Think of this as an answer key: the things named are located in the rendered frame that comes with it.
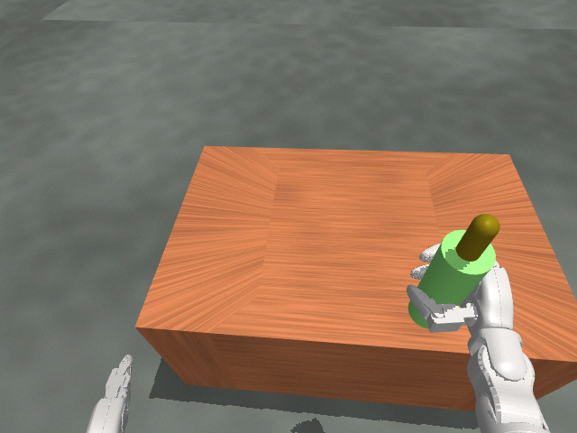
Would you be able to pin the right robot arm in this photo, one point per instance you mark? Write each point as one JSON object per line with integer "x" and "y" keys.
{"x": 502, "y": 377}

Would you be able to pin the right robot hand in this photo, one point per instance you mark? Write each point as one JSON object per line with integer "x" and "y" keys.
{"x": 490, "y": 304}

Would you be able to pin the left robot hand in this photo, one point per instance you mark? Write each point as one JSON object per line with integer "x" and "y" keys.
{"x": 110, "y": 415}

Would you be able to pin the bottle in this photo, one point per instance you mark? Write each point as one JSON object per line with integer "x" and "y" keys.
{"x": 462, "y": 260}

